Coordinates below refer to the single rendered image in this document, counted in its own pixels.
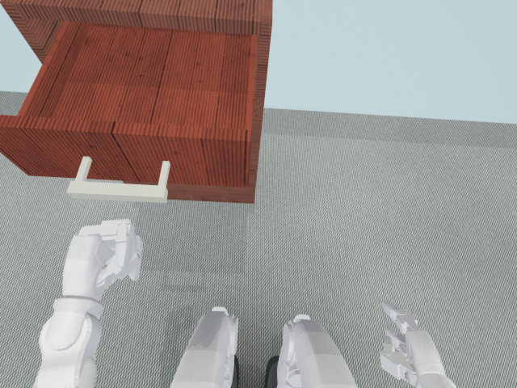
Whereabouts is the left robot forearm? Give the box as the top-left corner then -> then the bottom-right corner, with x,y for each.
32,296 -> 103,388

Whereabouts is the handle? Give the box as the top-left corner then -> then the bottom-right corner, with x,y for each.
67,156 -> 170,203

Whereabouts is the right robot hand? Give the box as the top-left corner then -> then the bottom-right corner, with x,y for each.
380,302 -> 446,386

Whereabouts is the drawer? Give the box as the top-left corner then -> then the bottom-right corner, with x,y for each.
0,21 -> 256,188

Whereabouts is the left robot hand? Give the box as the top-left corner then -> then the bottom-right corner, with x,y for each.
62,219 -> 144,301

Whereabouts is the cabinet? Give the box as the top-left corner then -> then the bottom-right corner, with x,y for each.
0,0 -> 273,204

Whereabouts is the robot left thigh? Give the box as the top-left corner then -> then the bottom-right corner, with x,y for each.
170,311 -> 238,388

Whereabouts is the left robot shin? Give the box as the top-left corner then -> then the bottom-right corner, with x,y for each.
199,306 -> 234,388

